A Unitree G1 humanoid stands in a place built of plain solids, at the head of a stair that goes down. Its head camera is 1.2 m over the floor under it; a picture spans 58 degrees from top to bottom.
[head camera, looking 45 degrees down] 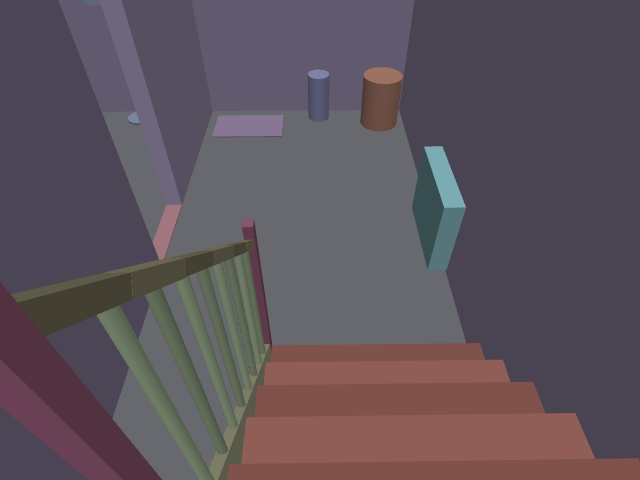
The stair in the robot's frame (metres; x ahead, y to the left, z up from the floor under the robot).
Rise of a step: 0.22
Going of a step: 0.24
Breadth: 1.26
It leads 1 degrees to the left of straight ahead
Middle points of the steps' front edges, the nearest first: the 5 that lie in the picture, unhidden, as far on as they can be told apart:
0.46 -0.35 -0.22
0.69 -0.35 -0.44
0.93 -0.34 -0.65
1.17 -0.34 -0.87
1.40 -0.34 -1.09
